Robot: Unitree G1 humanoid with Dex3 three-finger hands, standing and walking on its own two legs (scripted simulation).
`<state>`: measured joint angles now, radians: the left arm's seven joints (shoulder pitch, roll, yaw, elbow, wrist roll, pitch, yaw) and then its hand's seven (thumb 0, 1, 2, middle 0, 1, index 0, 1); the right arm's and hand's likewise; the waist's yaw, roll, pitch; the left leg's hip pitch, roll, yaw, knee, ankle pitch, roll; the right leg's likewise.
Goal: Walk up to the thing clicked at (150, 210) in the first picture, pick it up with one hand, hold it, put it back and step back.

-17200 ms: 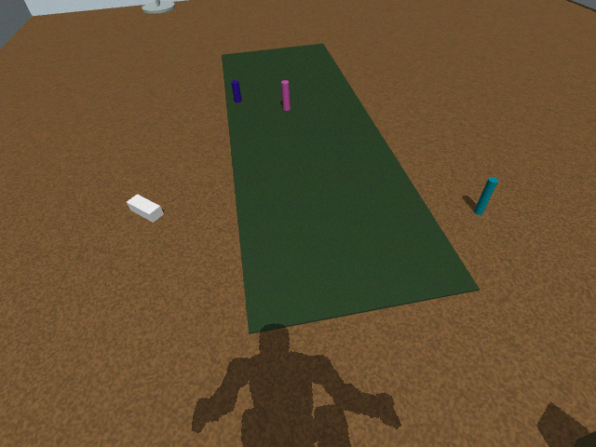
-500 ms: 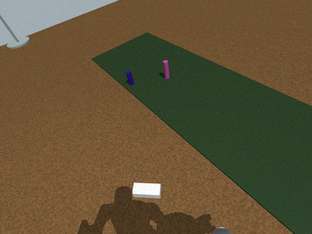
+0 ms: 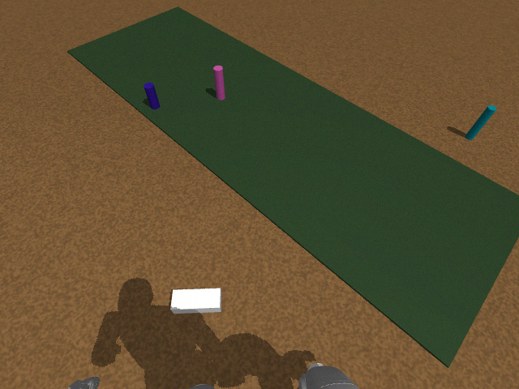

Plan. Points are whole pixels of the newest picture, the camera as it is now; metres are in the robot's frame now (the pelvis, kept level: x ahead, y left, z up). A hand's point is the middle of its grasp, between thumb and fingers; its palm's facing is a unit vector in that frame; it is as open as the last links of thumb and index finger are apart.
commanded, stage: walk up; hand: left
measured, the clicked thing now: (197, 300) +0.47 +0.22 -0.71
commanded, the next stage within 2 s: stand in 1.74 s
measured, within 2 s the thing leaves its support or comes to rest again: neither
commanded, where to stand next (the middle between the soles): +0.09 -0.04 m, yaw +3 degrees
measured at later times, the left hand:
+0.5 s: hand out of the picture +0.09 +0.22 -0.13, palm faces +0.00 -0.93 -0.37, open 7.4 cm
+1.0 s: hand out of the picture +0.11 +0.23 -0.11, palm faces +0.01 -0.95 -0.31, open 7.4 cm
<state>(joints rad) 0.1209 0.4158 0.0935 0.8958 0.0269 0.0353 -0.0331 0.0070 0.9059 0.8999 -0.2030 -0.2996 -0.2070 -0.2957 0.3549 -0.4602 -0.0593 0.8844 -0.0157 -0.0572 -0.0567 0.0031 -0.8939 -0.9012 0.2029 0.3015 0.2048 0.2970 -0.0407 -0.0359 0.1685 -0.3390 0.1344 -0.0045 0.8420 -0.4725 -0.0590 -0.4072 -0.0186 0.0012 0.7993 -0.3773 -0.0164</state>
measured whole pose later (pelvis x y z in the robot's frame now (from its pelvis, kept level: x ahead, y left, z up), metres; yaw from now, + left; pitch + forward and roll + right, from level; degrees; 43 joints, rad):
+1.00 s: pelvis +0.01 -0.02 +0.04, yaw +1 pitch -3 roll +0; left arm 0.04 0.34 0.02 1.14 0.00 -0.01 -0.02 0.01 0.90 0.90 -0.20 -0.30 -0.21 -0.30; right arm 0.08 -0.35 0.01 1.15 0.00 -0.02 0.02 0.00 -0.90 -0.90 0.20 0.30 0.20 0.30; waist -0.01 -0.01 0.06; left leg -0.19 0.02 0.01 0.37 -0.14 -0.01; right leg -0.14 -0.01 -0.01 0.37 -0.18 0.01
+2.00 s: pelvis +0.04 -0.02 +0.05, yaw +2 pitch -1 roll +0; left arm 0.10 0.34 0.01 1.16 0.01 -0.01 -0.01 0.01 0.91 0.90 -0.20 -0.30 -0.21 -0.30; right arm 0.09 -0.35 0.00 1.16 -0.01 -0.01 0.02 0.00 -0.90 -0.90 0.20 0.30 0.20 0.30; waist -0.01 0.01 0.05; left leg -0.14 0.01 0.00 0.32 -0.15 -0.01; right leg -0.10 -0.02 -0.03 0.31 -0.19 0.01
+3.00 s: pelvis +0.05 -0.03 +0.05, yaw +2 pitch -2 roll +0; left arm 0.11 0.34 0.01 1.14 0.01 -0.01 0.00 0.00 0.90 0.90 -0.20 -0.30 -0.21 -0.30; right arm 0.10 -0.35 0.01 1.14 -0.01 -0.01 0.01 0.00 -0.90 -0.90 0.20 0.30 0.20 0.30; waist 0.00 0.01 0.04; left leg -0.10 0.02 -0.01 0.30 -0.16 -0.02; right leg -0.05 0.00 -0.03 0.29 -0.20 0.00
